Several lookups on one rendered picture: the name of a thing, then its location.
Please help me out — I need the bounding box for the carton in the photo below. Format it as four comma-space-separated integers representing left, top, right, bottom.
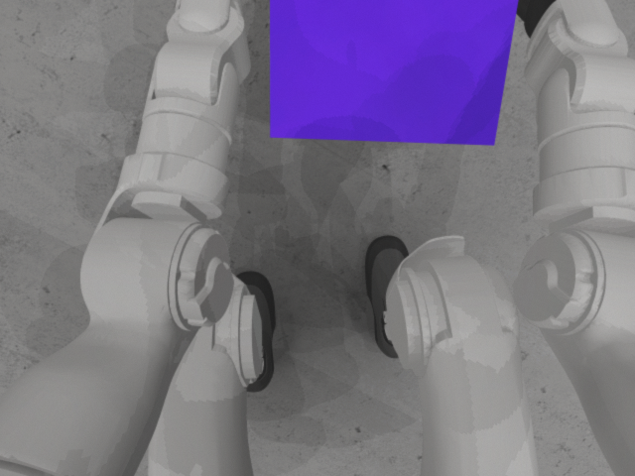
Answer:
270, 0, 518, 146

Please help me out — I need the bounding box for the right robot foot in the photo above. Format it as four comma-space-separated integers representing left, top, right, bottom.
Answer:
365, 236, 409, 358

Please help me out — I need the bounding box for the right robot hand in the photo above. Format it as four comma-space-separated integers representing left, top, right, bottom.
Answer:
516, 0, 556, 38

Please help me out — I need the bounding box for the left robot thigh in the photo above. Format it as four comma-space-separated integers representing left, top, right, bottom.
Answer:
148, 285, 262, 476

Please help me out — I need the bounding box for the robot right forearm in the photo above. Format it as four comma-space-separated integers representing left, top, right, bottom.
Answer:
524, 0, 635, 238

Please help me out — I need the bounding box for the left robot upper arm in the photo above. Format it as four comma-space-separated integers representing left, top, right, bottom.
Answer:
0, 217, 234, 476

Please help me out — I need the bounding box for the robot left forearm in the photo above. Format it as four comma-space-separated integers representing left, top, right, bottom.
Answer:
80, 0, 251, 296

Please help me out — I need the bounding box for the right robot upper arm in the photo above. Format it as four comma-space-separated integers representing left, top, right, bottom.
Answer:
513, 228, 635, 476

